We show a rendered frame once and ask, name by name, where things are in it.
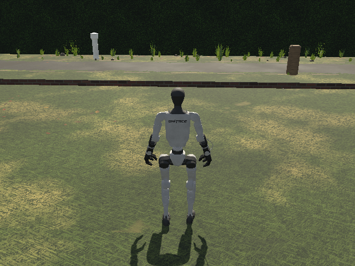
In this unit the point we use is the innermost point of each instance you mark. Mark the robot right forearm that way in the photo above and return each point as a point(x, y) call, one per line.
point(205, 146)

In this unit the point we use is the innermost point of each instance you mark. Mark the left robot upper arm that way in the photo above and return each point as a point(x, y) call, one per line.
point(157, 126)

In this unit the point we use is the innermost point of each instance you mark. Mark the right robot thigh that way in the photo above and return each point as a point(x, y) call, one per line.
point(190, 162)

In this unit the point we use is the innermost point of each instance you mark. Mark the right robot upper arm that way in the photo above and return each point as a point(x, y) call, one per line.
point(198, 126)

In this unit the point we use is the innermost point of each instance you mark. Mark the robot left forearm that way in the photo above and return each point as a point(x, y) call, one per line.
point(151, 146)

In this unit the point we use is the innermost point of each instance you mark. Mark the robot left shin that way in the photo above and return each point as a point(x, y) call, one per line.
point(165, 198)

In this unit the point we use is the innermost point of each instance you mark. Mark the robot left hand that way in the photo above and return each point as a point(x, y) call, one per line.
point(147, 157)

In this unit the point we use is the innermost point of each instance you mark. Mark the robot right hand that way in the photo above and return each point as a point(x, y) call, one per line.
point(206, 158)

